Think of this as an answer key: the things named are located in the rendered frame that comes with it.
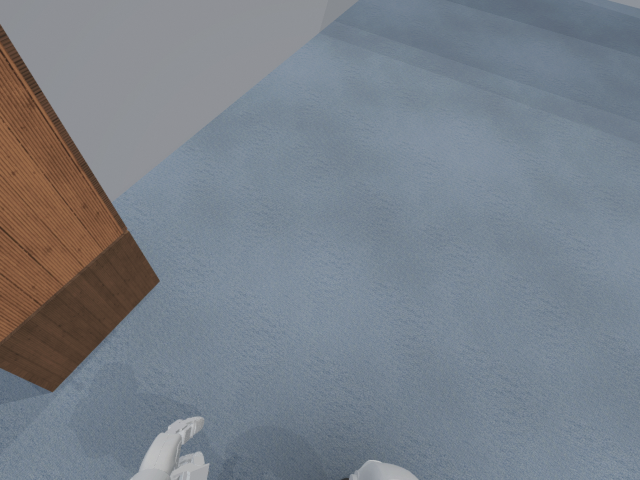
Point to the left robot hand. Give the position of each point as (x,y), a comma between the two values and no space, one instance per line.
(164,452)

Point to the right robot shin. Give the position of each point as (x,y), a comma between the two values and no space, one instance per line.
(368,462)

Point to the cupboard door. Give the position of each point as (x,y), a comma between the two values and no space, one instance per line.
(53,222)

